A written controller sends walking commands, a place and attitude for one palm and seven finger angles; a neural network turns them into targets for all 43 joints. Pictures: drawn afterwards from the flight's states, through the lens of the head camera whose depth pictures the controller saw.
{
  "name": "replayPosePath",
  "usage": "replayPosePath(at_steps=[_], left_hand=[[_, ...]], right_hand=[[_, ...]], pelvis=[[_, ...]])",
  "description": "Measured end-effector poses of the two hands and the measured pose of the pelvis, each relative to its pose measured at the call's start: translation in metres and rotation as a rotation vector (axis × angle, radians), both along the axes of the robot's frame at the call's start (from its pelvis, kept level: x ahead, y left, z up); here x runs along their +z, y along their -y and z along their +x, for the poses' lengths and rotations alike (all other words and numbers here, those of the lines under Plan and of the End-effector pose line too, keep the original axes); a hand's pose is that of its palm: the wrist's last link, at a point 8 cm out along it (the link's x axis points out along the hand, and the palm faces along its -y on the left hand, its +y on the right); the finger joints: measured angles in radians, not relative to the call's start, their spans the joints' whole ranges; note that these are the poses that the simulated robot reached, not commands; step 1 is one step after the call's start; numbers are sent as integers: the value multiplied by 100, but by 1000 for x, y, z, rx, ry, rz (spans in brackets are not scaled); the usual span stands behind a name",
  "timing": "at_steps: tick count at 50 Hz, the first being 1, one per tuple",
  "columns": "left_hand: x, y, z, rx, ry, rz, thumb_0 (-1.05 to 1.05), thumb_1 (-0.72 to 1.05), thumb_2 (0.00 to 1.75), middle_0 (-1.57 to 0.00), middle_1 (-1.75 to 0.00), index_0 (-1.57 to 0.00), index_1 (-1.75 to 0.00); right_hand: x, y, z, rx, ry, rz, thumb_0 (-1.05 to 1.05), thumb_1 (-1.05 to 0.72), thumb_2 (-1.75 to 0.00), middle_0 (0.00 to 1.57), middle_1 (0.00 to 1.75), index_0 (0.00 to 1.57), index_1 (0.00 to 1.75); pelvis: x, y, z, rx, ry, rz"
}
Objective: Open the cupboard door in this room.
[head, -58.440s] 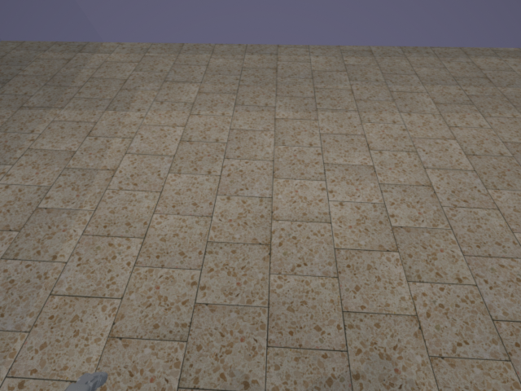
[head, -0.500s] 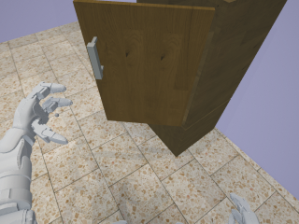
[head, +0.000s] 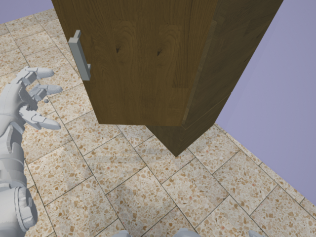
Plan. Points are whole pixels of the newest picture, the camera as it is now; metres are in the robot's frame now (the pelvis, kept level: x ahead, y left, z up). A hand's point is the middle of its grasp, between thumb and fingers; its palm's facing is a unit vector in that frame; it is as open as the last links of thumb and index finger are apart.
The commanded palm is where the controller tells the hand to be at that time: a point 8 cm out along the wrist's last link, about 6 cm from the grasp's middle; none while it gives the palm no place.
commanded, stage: move the hooked fingers beside the handle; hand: left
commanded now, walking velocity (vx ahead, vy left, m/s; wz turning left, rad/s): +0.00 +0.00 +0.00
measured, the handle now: (82, 56) +0.59 +0.22 +0.09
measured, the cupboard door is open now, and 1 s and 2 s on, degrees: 48 48 48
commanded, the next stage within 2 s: slide the fingers in behind the handle in 1.80 s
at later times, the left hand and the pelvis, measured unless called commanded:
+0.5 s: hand (51, 78) +0.49 +0.28 +0.09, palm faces -0.02 -1.00 +0.02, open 14.0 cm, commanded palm +0.48 +0.33 +0.09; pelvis +0.00 +0.01 -0.01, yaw -1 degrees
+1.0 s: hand (58, 65) +0.55 +0.28 +0.09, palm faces -0.03 -1.00 -0.01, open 14.0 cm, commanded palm +0.53 +0.32 +0.08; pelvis +0.01 +0.02 -0.02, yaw -3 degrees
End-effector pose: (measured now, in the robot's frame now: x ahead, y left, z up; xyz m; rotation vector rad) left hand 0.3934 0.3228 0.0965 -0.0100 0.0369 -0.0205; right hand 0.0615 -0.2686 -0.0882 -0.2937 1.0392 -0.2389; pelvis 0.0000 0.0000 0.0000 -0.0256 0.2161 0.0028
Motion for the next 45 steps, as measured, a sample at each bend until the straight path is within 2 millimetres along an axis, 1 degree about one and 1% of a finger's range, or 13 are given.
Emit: replayPosePath(at_steps=[6,12,20,23,27,33,39,42,45], left_hand=[[3,-4,15,7,16,2,-1,-50,30,-30,-120,-30,-120],[2,-8,30,-3,-4,6,-1,-50,30,-30,-120,-30,-120],[1,-6,57,-13,7,-7,-1,-50,30,-30,-120,-30,-120],[-1,-8,69,-6,-9,-21,-1,-50,30,-30,-120,-30,-120],[-1,-12,82,-5,-18,12,-1,-50,30,-30,-119,-30,-120],[1,-14,101,-14,-14,10,-1,-50,30,-30,-119,-30,-120],[0,-9,122,-25,-23,8,-1,-50,30,-30,-119,-30,-120],[0,-6,132,-20,-20,-6,-1,-50,30,-30,-119,-30,-120],[0,-7,138,-11,-11,-5,-1,-50,30,-30,-119,-30,-120]], right_hand=[[-3,-3,-3,-4,-28,2,1,-90,-90,21,30,20,30],[-6,-4,-13,-14,-82,-5,1,-90,-90,21,30,20,30],[-10,-3,-40,-49,-186,-22,1,-90,-90,21,30,20,30],[-9,-3,-52,-74,-219,-31,1,-90,-90,21,30,20,30],[-8,-4,-70,-105,-268,-40,1,-90,-90,21,30,20,30],[-7,-9,-93,-131,-363,-41,1,-90,-90,21,30,20,30],[-5,-16,-106,-157,-419,-40,1,-90,-90,21,30,20,30],[-4,-20,-110,-170,-434,-36,1,-90,-90,21,30,20,30],[-3,-24,-111,-186,-437,-27,0,-90,-90,21,30,20,30]], pelvis=[[-3,-2,0,-5,-21,-3],[-6,-4,-1,0,-43,-10],[-11,-6,-3,-2,-80,-17],[-13,-6,-4,-6,-94,-21],[-15,-8,-3,-10,-117,-27],[-17,-11,-2,-11,-146,-34],[-19,-14,2,-12,-176,-41],[-20,-15,4,-17,-187,-44],[-20,-16,7,-26,-196,-44]])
